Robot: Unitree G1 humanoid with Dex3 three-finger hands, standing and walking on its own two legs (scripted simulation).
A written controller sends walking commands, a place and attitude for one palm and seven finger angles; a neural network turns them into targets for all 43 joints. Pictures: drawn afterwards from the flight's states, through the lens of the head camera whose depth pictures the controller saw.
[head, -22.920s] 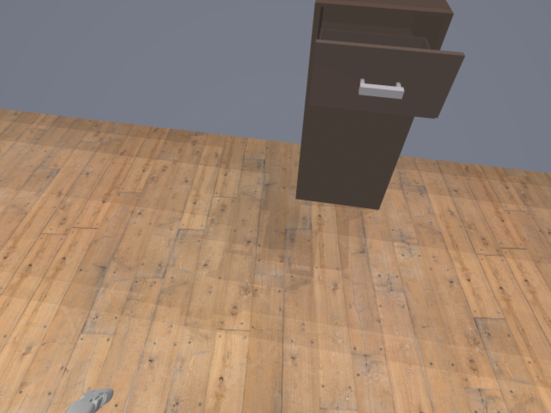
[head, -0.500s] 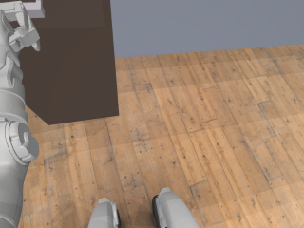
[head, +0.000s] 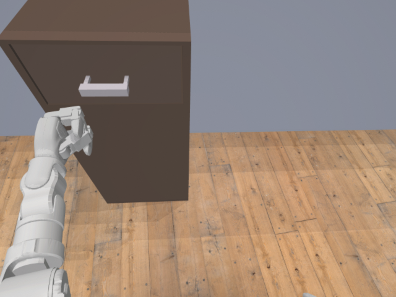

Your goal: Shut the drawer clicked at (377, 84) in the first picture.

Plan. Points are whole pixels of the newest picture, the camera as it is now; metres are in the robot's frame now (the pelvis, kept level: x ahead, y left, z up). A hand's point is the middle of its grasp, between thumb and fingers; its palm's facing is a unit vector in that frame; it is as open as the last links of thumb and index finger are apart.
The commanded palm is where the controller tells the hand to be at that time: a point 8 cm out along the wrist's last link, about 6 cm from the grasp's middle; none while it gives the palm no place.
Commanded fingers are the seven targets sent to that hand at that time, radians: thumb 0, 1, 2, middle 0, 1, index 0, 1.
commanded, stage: draw the hand back to the body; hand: left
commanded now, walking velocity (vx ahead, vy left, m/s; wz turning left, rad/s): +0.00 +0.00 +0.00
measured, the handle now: (106, 84) +0.60 +0.22 +0.06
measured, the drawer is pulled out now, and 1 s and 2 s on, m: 0.00 0.00 0.00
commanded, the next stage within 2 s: step back with the hand held close in 1.00 s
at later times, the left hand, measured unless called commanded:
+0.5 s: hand (34, 201) +0.25 +0.22 +0.16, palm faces +0.34 -0.90 -0.27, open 3.3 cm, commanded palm +0.19 +0.26 +0.17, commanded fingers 0.00 0.90 0.90 -1.40 -1.60 -1.40 -1.60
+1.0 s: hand out of the picture +0.14 +0.22 +0.19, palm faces +0.45 -0.80 -0.40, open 3.3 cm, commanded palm +0.09 +0.26 +0.21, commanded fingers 0.00 0.90 0.90 -1.40 -1.60 -1.40 -1.60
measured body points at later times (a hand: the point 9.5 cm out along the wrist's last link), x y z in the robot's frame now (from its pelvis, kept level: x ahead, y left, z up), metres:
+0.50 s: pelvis -0.02 -0.01 +0.03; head -0.03 -0.03 +0.48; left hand +0.22 +0.27 +0.17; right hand +0.17 -0.22 -0.05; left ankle -0.04 +0.11 -0.71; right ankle -0.03 -0.14 -0.71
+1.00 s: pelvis -0.03 -0.02 +0.04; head -0.04 -0.05 +0.48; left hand +0.11 +0.26 +0.22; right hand +0.18 -0.24 -0.05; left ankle -0.04 +0.11 -0.71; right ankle -0.03 -0.14 -0.71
